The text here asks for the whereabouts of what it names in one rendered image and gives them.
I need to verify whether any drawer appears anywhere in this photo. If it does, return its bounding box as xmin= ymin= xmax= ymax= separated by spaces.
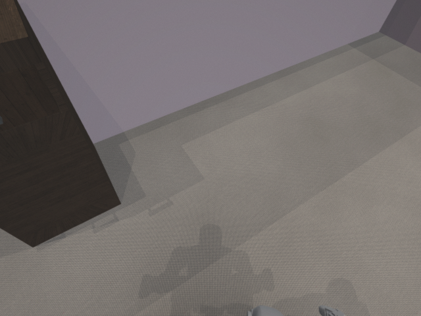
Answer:
xmin=0 ymin=64 xmax=60 ymax=131

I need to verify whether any cabinet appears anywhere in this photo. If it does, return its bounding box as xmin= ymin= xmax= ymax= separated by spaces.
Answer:
xmin=0 ymin=0 xmax=121 ymax=247

